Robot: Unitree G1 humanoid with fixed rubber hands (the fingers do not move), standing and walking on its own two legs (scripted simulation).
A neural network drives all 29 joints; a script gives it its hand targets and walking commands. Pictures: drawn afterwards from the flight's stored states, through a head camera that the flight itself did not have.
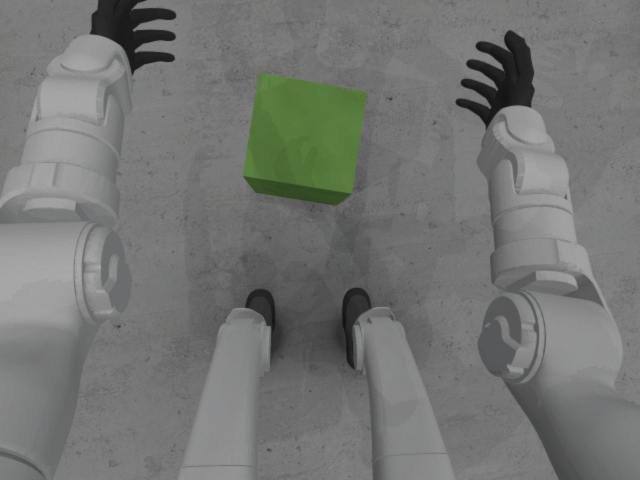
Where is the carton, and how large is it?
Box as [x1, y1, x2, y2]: [243, 72, 366, 205]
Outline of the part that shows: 259,72 243,176 255,192 336,205 351,193 366,92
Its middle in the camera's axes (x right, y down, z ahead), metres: -0.04 -0.19 +0.86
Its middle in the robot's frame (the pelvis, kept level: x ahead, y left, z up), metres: +0.56 +0.00 -0.54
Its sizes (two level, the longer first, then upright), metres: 0.210 0.200 0.250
